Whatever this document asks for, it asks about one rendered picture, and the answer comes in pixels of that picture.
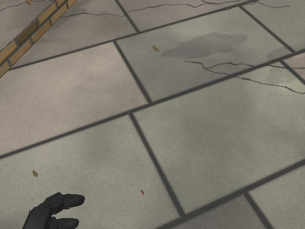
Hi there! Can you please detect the robot left hand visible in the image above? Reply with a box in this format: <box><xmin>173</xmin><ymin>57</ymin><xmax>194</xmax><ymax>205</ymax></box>
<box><xmin>22</xmin><ymin>192</ymin><xmax>85</xmax><ymax>229</ymax></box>

